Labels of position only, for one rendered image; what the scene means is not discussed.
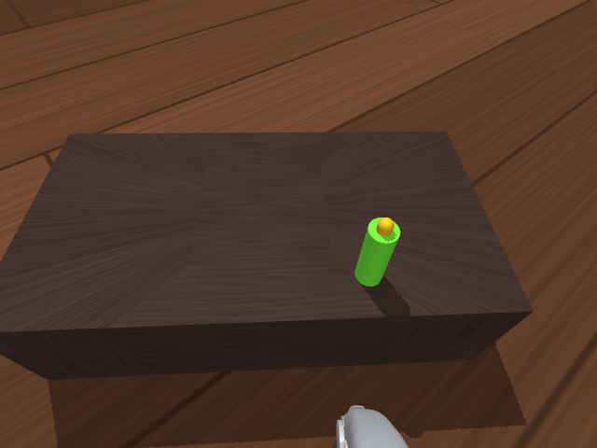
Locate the bottle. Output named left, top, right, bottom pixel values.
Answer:
left=354, top=217, right=400, bottom=287

